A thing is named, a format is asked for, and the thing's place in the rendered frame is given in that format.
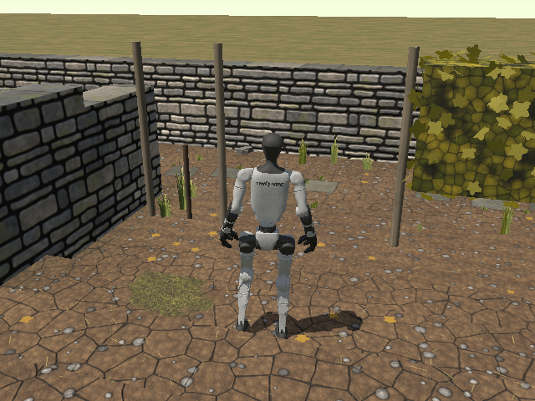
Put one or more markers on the robot left hand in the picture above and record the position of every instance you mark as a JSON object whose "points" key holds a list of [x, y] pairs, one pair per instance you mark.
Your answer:
{"points": [[229, 236]]}

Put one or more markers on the robot right thigh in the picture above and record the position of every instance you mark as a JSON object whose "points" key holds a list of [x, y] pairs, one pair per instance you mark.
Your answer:
{"points": [[286, 247]]}

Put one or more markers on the robot right hand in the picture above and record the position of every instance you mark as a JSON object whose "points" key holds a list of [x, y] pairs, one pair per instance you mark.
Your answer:
{"points": [[308, 240]]}

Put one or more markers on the left robot forearm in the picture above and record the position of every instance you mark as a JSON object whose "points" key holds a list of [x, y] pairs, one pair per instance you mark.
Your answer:
{"points": [[229, 220]]}

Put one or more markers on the robot left upper arm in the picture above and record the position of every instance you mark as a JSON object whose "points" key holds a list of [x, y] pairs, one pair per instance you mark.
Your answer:
{"points": [[243, 176]]}

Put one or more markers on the robot right upper arm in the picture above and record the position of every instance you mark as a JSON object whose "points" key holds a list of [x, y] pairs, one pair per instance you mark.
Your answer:
{"points": [[296, 179]]}

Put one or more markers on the right robot forearm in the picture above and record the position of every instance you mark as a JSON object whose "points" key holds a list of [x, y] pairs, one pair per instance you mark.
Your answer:
{"points": [[308, 224]]}

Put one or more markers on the humanoid robot head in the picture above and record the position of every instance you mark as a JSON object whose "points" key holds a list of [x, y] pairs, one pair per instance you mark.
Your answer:
{"points": [[272, 144]]}

